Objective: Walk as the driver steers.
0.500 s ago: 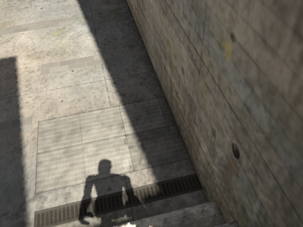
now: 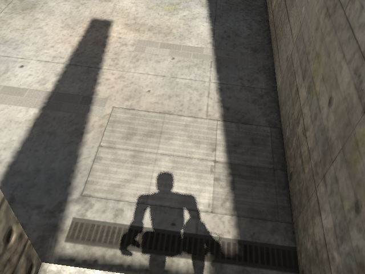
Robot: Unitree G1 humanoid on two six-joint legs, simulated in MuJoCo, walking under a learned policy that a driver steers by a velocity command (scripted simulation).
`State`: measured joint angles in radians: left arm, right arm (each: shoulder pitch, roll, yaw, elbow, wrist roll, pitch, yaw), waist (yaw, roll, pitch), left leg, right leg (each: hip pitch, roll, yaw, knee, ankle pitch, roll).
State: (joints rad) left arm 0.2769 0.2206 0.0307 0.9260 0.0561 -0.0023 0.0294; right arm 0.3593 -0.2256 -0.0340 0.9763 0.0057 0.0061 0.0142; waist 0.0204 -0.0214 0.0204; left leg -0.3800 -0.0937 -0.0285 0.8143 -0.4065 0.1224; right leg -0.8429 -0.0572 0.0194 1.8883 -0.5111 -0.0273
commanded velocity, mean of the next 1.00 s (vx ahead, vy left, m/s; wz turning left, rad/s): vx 0.27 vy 0.00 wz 0.15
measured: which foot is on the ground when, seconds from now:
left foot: down 0.00-0.40, up 0.42-0.76, down 0.78-0.86, up 0.88-1.00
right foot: up 0.00-0.36, down 0.38-1.00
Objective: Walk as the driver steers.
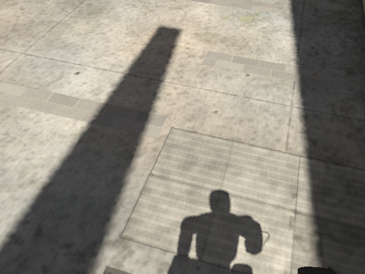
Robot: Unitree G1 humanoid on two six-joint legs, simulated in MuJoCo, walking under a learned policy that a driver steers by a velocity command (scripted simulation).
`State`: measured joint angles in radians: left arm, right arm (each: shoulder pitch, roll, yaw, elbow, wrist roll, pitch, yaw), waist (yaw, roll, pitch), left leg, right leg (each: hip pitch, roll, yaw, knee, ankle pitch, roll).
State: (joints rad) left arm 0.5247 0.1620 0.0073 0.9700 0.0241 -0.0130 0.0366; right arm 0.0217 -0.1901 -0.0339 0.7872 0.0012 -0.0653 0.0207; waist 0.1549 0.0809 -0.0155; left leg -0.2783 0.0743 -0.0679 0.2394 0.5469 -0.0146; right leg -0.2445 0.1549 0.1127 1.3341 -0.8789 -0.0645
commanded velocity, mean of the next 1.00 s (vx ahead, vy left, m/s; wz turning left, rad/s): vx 0.01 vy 0.00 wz -0.48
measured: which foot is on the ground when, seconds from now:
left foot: up 0.00-0.00, down 0.02-0.70, up 0.72-1.00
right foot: down 0.00-0.02, up 0.04-0.68, down 0.70-1.00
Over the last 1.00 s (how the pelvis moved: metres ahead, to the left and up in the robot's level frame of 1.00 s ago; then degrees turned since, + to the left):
0.41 0.09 -0.31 3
